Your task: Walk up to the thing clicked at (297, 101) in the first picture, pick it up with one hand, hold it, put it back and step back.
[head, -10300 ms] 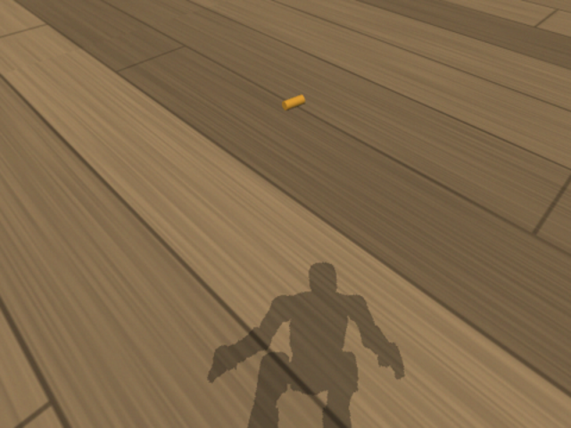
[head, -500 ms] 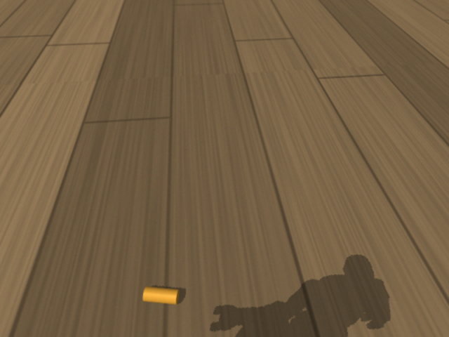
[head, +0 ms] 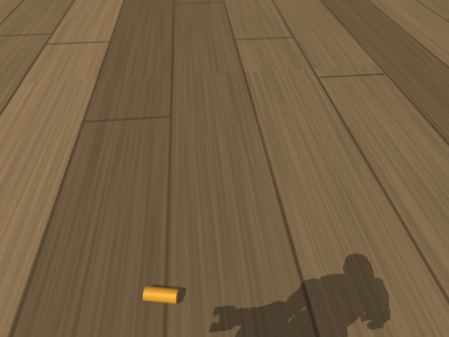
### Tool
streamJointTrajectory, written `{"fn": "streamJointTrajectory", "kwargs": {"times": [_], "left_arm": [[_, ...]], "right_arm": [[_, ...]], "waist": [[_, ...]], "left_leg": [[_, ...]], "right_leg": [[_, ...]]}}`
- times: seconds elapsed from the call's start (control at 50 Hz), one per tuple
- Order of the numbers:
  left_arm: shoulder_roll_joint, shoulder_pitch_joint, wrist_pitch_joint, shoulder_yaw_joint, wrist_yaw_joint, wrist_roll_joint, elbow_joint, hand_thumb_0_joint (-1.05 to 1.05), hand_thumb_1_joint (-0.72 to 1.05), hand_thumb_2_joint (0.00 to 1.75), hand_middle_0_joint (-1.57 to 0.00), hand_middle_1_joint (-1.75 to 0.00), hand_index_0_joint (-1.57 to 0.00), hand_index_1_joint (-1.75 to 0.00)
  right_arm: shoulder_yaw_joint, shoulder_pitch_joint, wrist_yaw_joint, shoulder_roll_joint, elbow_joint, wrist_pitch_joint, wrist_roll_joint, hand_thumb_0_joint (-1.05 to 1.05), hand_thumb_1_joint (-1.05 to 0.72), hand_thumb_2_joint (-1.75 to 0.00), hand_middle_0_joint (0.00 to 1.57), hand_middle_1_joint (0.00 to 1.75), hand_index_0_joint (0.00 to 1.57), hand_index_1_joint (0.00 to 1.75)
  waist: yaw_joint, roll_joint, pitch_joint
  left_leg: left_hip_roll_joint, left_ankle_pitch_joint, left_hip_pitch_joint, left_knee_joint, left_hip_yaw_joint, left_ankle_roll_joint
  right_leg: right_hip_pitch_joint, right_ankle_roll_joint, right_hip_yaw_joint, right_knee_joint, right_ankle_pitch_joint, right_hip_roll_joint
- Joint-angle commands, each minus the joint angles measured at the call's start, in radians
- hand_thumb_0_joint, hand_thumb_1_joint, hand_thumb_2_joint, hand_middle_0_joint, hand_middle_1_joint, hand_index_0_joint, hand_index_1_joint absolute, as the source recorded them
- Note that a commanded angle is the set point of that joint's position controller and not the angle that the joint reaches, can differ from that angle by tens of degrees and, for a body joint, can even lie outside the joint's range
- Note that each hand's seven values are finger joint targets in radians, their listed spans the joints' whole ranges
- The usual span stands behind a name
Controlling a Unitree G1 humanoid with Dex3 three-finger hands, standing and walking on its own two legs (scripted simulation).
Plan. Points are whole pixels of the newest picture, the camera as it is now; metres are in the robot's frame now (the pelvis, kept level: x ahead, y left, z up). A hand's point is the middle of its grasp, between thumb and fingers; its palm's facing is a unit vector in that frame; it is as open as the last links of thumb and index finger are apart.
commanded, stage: stand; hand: left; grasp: from above
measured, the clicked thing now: (161, 294) +0.41 +0.26 -0.75
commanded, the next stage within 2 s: rise first in 0.22 s
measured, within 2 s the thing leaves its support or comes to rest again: neither
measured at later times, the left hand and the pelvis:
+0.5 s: hand out of the picture +0.13 +0.25 -0.16, palm faces +0.02 -0.94 -0.33, open 8.3 cm; pelvis -0.01 +0.00 -0.01, yaw +0 degrees
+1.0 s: hand out of the picture +0.12 +0.27 -0.23, palm faces -0.13 -0.89 -0.43, open 14.0 cm; pelvis -0.02 +0.01 -0.09, yaw +0 degrees
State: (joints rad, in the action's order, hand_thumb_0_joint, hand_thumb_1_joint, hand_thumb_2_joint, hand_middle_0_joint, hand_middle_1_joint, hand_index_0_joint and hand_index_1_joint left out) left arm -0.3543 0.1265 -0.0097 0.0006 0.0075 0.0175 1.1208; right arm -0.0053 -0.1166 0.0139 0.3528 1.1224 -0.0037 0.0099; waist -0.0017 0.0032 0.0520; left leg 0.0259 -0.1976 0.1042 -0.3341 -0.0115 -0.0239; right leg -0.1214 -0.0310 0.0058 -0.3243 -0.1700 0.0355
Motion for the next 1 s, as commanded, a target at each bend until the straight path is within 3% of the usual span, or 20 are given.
{"fn": "streamJointTrajectory", "kwargs": {"times": [0.0,0.16,0.28,0.3,0.32,0.34,0.36,0.38,0.42,0.44,0.48,0.54,0.66,0.72,0.74,0.76,0.8,0.88,0.92,0.98], "left_arm": [[-0.216,-0.041,-0.017,0.042,-0.013,-0.005,-0.058,0.00,0.90,0.90,-0.20,-0.30,-0.20,-0.30],[-0.217,-0.031,-0.018,0.039,-0.014,-0.007,-0.057,0.00,0.90,0.90,-0.20,-0.30,-0.20,-0.30],[-0.217,-0.032,-0.016,0.040,-0.014,-0.007,-0.054,0.00,0.90,0.90,-0.20,-0.30,-0.20,-0.30],[-0.219,-0.032,-0.016,0.040,-0.014,-0.005,-0.055,0.00,0.82,0.98,-0.13,-0.38,-0.12,-0.38],[-0.039,-0.383,-0.111,0.041,-0.027,-0.059,-0.406,0.00,0.75,0.96,-0.18,-0.46,-0.15,-0.46],[-0.107,-0.522,-0.109,0.071,-0.035,-0.053,-0.359,0.00,0.67,0.97,-0.18,-0.54,-0.14,-0.54],[-0.199,-0.294,-0.066,0.129,-0.040,-0.031,-0.156,0.00,0.59,0.96,-0.17,-0.62,-0.15,-0.62],[-0.208,-0.248,-0.043,0.146,-0.024,-0.008,-0.075,0.00,0.51,0.96,-0.16,-0.70,-0.14,-0.70],[-0.251,-0.337,-0.051,0.181,0.005,0.038,-0.131,0.00,0.35,0.98,-0.12,-0.86,-0.12,-0.86],[-0.259,-0.193,-0.036,0.220,0.010,0.063,-0.054,0.00,0.27,0.97,-0.11,-0.94,-0.12,-0.93],[-0.221,-0.097,-0.011,0.220,0.024,0.089,-0.099,0.00,0.11,0.99,-0.06,-1.04,-0.08,-1.01],[-0.173,-0.095,0.044,0.196,0.022,0.113,-0.177,0.00,-0.13,0.99,-0.06,-1.09,-0.08,-1.07],[-0.166,-0.104,0.116,0.207,0.007,0.153,-0.310,0.00,-0.54,1.02,-0.07,-1.09,-0.06,-1.10],[-0.187,-0.077,0.108,0.235,0.002,0.178,-0.411,0.00,-0.57,1.02,-0.08,-1.10,-0.06,-1.11],[-0.171,-0.144,0.095,0.212,0.003,0.175,-0.512,0.00,-0.58,1.03,-0.08,-1.10,-0.06,-1.11],[-0.183,-0.052,0.103,0.241,0.000,0.184,-0.475,0.00,-0.58,1.02,-0.08,-1.11,-0.07,-1.12],[-0.162,-0.064,0.103,0.214,0.001,0.182,-0.590,0.00,-0.60,1.04,-0.08,-1.08,-0.05,-1.11],[-0.175,0.056,0.143,0.234,-0.001,0.201,-0.649,0.00,-0.60,1.04,-0.07,-1.07,-0.05,-1.10],[-0.169,0.070,0.158,0.224,0.002,0.207,-0.712,0.00,-0.61,1.04,-0.08,-1.07,-0.06,-1.09],[-0.157,0.104,0.181,0.217,0.003,0.216,-0.735,0.00,-0.61,1.03,-0.09,-1.06,-0.06,-1.08]], "right_arm": [[-0.037,0.024,-0.019,0.222,-0.062,-0.022,0.000,0.00,-0.90,-0.90,0.20,0.30,0.20,0.30],[-0.036,0.029,-0.020,0.216,-0.063,-0.023,-0.002,0.00,-0.90,-0.90,0.20,0.30,0.20,0.30],[-0.037,0.032,-0.020,0.217,-0.060,-0.020,-0.001,0.00,-0.90,-0.90,0.20,0.30,0.20,0.30],[-0.038,0.031,-0.019,0.221,-0.062,-0.020,-0.002,0.00,-0.87,-0.89,0.20,0.30,0.20,0.30],[0.009,0.033,-0.039,0.041,-0.348,-0.072,-0.067,0.00,-0.93,-0.91,0.20,0.30,0.20,0.30],[0.000,-0.021,-0.051,0.074,-0.287,-0.071,-0.063,0.00,-0.88,-0.89,0.20,0.30,0.20,0.30],[-0.021,-0.066,-0.063,0.110,-0.287,-0.060,-0.071,0.00,-0.89,-0.90,0.20,0.30,0.20,0.30],[-0.034,-0.080,-0.061,0.106,-0.301,-0.053,-0.059,0.00,-0.89,-0.90,0.20,0.30,0.20,0.30],[-0.060,-0.097,-0.065,0.094,-0.348,-0.063,-0.038,0.00,-0.88,-0.90,0.20,0.30,0.20,0.30],[-0.075,-0.121,-0.060,0.098,-0.357,-0.066,-0.026,0.00,-0.88,-0.90,0.20,0.30,0.20,0.30],[-0.083,-0.123,-0.047,0.088,-0.407,-0.071,-0.022,0.00,-0.87,-0.89,0.20,0.30,0.20,0.30],[-0.088,-0.103,-0.042,0.076,-0.479,-0.073,-0.032,0.00,-0.87,-0.89,0.20,0.30,0.20,0.30],[-0.087,-0.092,-0.025,0.059,-0.569,-0.094,-0.030,0.00,-0.86,-0.89,0.20,0.30,0.20,0.30],[-0.097,-0.115,-0.026,0.052,-0.595,-0.116,-0.026,0.00,-0.87,-0.89,0.20,0.30,0.20,0.30],[-0.096,-0.110,-0.026,0.045,-0.607,-0.124,-0.023,0.00,-0.87,-0.89,0.20,0.30,0.20,0.30],[-0.097,-0.112,-0.029,0.051,-0.609,-0.131,-0.024,0.00,-0.87,-0.89,0.20,0.30,0.20,0.30],[-0.098,-0.103,-0.033,0.044,-0.631,-0.143,-0.022,0.00,-0.87,-0.89,0.20,0.30,0.20,0.30],[-0.101,-0.110,-0.040,0.045,-0.651,-0.158,-0.019,0.00,-0.87,-0.89,0.20,0.30,0.20,0.30],[-0.097,-0.106,-0.040,0.041,-0.655,-0.164,-0.017,0.00,-0.89,-0.90,0.20,0.30,0.20,0.30],[-0.094,-0.091,-0.040,0.040,-0.674,-0.175,-0.014,0.00,-0.91,-0.90,0.20,0.30,0.20,0.30]], "waist": [[0.001,0.005,-0.079],[0.005,-0.005,-0.084],[0.006,-0.002,-0.059],[0.004,-0.004,-0.069],[-0.118,0.005,0.000],[-0.089,-0.023,-0.060],[-0.053,-0.041,-0.038],[-0.046,-0.064,-0.066],[-0.028,-0.047,-0.195],[-0.004,-0.012,-0.237],[0.034,0.051,-0.265],[0.016,0.045,-0.265],[-0.009,0.012,-0.253],[-0.008,0.031,-0.328],[-0.020,0.049,-0.342],[-0.009,0.064,-0.342],[-0.019,0.074,-0.356],[-0.022,0.059,-0.396],[-0.016,0.085,-0.397],[-0.032,0.063,-0.387]], "left_leg": [[0.105,0.149,0.018,0.055,-0.071,0.041],[0.107,0.179,0.007,0.050,-0.072,0.039],[0.098,0.119,0.024,0.060,-0.072,0.037],[0.102,0.128,0.012,0.058,-0.073,0.038],[-0.030,-0.011,0.119,-0.014,0.058,0.028],[-0.034,-0.026,0.119,-0.042,0.053,0.032],[-0.031,-0.016,0.149,-0.050,0.055,0.030],[-0.040,-0.005,0.194,-0.105,0.055,0.034],[-0.039,0.053,0.215,-0.175,0.050,0.033],[-0.047,0.071,0.251,-0.210,0.048,0.027],[-0.053,0.088,0.287,-0.243,0.047,0.016],[-0.045,0.071,0.306,-0.242,0.036,0.012],[-0.033,-0.031,0.448,-0.380,0.029,0.020],[-0.029,-0.030,0.496,-0.464,0.027,0.023],[-0.025,-0.039,0.506,-0.485,0.021,0.020],[-0.019,-0.033,0.512,-0.493,0.016,0.016],[-0.013,-0.060,0.539,-0.514,0.002,0.014],[-0.009,-0.030,0.579,-0.578,0.003,0.019],[-0.006,-0.027,0.599,-0.598,-0.005,0.016],[-0.005,-0.061,0.651,-0.635,-0.011,0.018]], "right_leg": [[0.043,0.045,-0.069,0.036,0.137,0.101],[0.042,0.044,-0.062,0.029,0.148,0.101],[0.027,0.044,-0.065,0.045,0.103,0.099],[0.027,0.046,-0.065,0.041,0.107,0.100],[-0.206,0.030,0.019,-0.021,0.025,-0.030],[-0.157,0.026,0.026,-0.037,0.000,-0.026],[-0.142,0.031,0.038,-0.044,-0.019,-0.034],[-0.164,0.031,0.034,-0.075,-0.017,-0.030],[-0.167,0.032,0.026,-0.160,0.058,-0.025],[-0.166,0.036,0.024,-0.202,0.072,-0.022],[-0.182,0.045,0.024,-0.248,0.068,-0.028],[-0.211,0.046,0.033,-0.250,0.034,-0.040],[-0.373,0.042,0.039,-0.366,-0.076,-0.045],[-0.435,0.041,0.031,-0.456,-0.068,-0.040],[-0.476,0.042,0.029,-0.484,-0.079,-0.042],[-0.491,0.045,0.035,-0.510,-0.081,-0.043],[-0.538,0.046,0.037,-0.541,-0.111,-0.045],[-0.558,0.043,0.035,-0.587,-0.078,-0.041],[-0.589,0.046,0.034,-0.618,-0.084,-0.039],[-0.639,0.044,0.037,-0.649,-0.112,-0.041]]}}
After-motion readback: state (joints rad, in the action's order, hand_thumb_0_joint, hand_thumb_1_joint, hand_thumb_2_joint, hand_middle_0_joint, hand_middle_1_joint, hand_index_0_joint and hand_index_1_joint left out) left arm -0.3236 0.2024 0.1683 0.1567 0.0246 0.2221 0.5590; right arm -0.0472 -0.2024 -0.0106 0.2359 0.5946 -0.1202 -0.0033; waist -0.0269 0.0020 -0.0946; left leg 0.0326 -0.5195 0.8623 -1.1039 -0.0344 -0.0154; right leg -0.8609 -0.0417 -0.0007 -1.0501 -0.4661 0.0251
